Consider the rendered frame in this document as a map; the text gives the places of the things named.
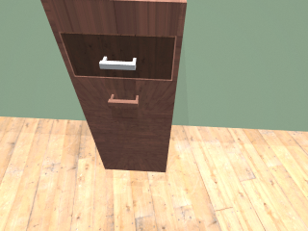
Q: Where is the cabinet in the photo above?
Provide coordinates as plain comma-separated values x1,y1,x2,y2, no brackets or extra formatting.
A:
40,0,187,172

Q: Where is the drawer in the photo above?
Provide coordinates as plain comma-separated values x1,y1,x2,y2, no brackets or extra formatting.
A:
60,32,175,80

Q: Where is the handle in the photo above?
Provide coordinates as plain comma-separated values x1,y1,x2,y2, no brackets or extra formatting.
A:
108,99,139,108
99,56,137,70

